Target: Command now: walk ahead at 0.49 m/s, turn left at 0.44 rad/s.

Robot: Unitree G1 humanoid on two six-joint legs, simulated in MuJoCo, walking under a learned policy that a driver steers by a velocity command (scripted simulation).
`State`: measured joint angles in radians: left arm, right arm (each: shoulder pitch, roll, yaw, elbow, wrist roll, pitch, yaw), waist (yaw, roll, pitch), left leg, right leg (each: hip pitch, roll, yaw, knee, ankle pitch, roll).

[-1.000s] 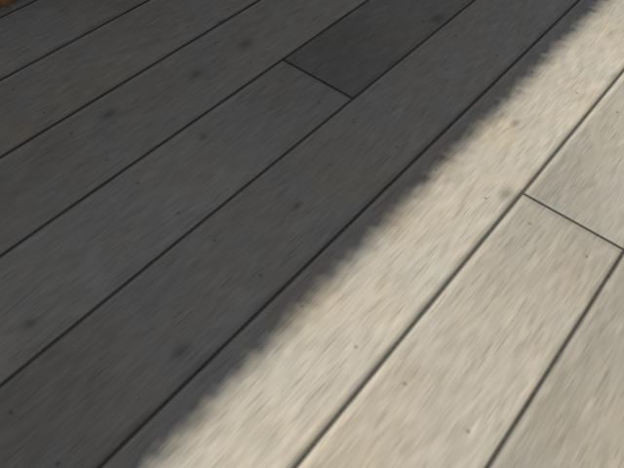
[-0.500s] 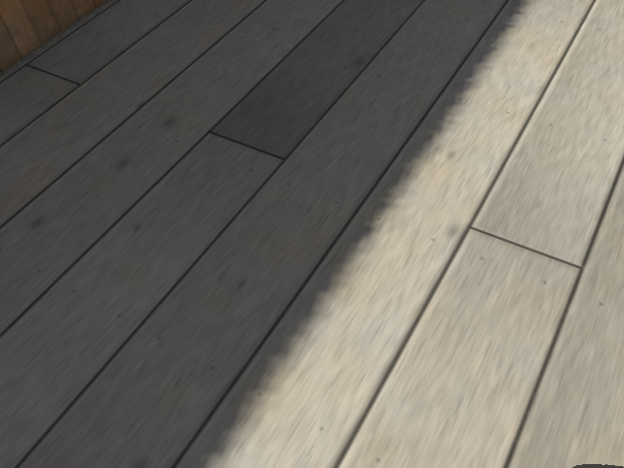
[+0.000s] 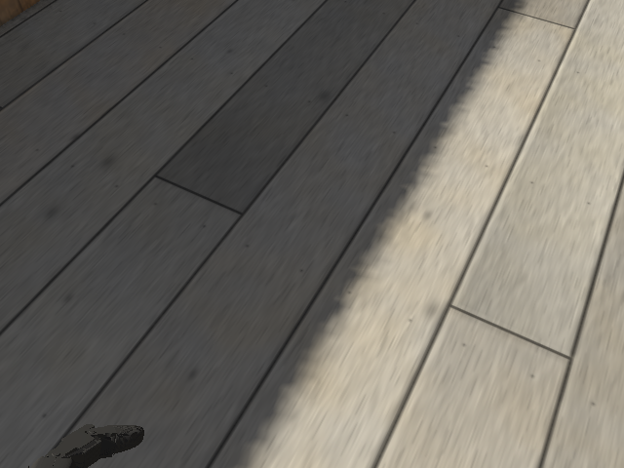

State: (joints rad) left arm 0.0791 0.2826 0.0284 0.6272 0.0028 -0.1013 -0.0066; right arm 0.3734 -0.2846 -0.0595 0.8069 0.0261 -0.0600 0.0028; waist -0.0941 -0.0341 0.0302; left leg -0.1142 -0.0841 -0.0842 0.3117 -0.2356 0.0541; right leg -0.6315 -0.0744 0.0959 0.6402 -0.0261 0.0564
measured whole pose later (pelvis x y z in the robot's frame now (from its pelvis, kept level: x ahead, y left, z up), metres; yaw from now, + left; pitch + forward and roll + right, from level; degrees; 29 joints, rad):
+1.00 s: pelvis +0.53 +0.13 +0.00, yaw +35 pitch +2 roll +0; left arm 0.04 0.29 0.04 0.67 0.00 -0.10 -0.02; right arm 0.35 -0.30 -0.06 0.71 0.02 -0.04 -0.01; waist -0.08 -0.04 0.03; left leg -0.10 -0.11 -0.15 0.38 -0.29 0.08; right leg -0.62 -0.05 0.08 0.57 0.07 0.06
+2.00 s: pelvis +0.97 +0.42 -0.01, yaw +18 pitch +1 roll +3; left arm 0.11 0.29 0.06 0.65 -0.02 -0.02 -0.05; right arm 0.33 -0.30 -0.08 0.84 0.01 -0.08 0.00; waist -0.09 -0.04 0.04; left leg 0.06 -0.01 0.22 0.24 -0.31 -0.01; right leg -0.65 -0.10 0.01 0.69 -0.03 -0.02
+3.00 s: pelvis +1.52 +0.48 -0.01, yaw -18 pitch +1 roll +2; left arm 0.11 0.29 0.06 0.59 -0.03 -0.02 -0.04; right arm 0.32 -0.31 -0.07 0.86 0.01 -0.07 0.00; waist -0.10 -0.04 0.05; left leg 0.06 0.00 0.21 0.24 -0.32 -0.01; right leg -0.66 -0.09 0.01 0.69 -0.01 -0.02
